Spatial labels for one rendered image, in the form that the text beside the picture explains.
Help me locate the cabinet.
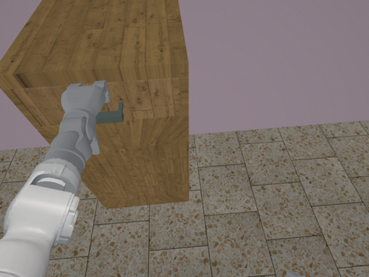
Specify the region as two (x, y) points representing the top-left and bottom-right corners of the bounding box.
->
(0, 0), (189, 209)

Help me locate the robot left hand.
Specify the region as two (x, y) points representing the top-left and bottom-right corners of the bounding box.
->
(61, 80), (110, 155)

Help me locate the handle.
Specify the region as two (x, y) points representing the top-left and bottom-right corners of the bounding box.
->
(96, 102), (124, 124)

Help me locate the drawer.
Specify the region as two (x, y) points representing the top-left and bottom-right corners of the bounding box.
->
(13, 77), (180, 126)

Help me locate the robot left forearm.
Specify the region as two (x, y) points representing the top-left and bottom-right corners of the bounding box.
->
(3, 108), (96, 236)

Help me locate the left robot upper arm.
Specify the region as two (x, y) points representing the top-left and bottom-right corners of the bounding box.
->
(0, 185), (80, 277)

